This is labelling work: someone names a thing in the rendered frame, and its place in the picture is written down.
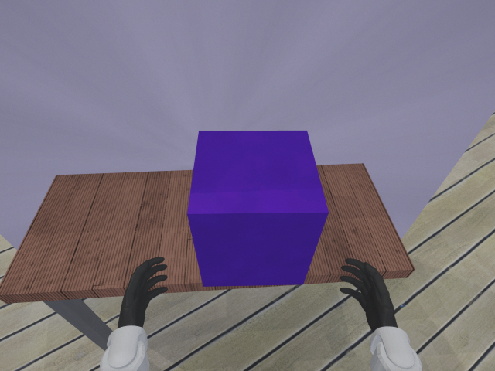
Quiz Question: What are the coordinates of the right robot hand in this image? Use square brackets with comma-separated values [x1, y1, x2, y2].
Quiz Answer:
[340, 258, 398, 332]

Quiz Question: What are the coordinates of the carton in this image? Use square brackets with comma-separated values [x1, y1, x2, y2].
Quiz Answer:
[187, 131, 329, 287]

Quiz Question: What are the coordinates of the left robot forearm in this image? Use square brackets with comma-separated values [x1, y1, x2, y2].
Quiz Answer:
[100, 325, 149, 371]

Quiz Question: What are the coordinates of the left robot hand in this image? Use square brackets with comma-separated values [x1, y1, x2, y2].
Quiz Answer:
[118, 257, 168, 328]

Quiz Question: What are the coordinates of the table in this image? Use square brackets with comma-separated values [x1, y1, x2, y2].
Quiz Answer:
[0, 163, 415, 351]

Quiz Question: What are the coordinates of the right robot forearm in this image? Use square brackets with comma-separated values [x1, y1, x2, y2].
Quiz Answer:
[369, 326, 422, 371]

